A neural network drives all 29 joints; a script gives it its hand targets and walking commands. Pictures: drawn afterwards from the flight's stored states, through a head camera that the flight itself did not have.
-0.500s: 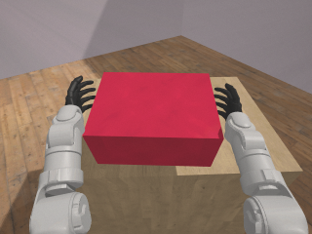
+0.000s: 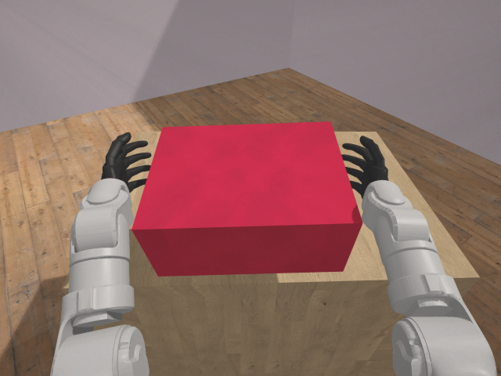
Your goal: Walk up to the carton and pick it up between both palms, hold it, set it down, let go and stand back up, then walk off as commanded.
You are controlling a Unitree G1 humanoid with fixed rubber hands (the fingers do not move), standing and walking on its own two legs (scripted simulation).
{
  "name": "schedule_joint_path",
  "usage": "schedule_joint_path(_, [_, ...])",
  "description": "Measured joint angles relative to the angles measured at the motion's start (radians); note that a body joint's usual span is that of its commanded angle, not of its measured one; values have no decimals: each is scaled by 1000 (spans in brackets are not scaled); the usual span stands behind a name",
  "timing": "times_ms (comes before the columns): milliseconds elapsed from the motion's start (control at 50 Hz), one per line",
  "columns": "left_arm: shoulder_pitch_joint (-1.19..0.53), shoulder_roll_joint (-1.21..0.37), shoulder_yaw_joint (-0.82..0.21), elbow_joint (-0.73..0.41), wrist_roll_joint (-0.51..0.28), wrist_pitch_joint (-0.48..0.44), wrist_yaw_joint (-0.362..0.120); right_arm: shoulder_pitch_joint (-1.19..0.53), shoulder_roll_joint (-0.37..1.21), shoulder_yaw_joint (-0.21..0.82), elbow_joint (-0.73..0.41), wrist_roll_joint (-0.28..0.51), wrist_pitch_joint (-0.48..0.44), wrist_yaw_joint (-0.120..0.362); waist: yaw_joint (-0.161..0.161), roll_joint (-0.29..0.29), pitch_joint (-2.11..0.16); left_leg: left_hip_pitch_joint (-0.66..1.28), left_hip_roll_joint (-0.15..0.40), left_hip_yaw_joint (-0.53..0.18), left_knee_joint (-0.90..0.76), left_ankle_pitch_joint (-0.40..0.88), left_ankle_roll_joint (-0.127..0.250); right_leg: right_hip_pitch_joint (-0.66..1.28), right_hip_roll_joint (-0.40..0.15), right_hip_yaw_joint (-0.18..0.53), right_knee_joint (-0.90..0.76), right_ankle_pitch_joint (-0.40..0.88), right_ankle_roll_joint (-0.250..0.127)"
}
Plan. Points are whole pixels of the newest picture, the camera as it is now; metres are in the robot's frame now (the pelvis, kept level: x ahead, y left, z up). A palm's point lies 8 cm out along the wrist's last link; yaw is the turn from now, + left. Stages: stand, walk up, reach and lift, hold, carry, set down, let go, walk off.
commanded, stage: hold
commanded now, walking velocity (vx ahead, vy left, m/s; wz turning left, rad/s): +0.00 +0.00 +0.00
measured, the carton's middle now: (248, 195) +0.41 +0.02 +0.12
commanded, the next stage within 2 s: none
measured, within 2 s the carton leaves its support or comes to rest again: neither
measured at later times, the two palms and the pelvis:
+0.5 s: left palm (113, 181) +0.36 +0.22 +0.19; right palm (375, 181) +0.37 -0.18 +0.18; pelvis +0.00 +0.00 +0.00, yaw +0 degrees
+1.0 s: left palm (113, 180) +0.36 +0.22 +0.19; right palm (376, 180) +0.37 -0.18 +0.19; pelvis +0.00 +0.00 +0.00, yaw +0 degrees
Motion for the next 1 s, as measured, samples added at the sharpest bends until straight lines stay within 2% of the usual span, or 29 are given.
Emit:
schedule_joint_path(460, [0,0,0,-52,3,73,-3,0,-4,0,-47,9,58,-1,0,0,-11,0,0,0,0,3,0,0,0,0,0,3,0])
schedule_joint_path(1000, [0,0,0,-74,12,87,-11,2,-5,0,-71,9,70,-2,0,7,-8,0,0,0,0,3,0,0,0,0,0,3,0])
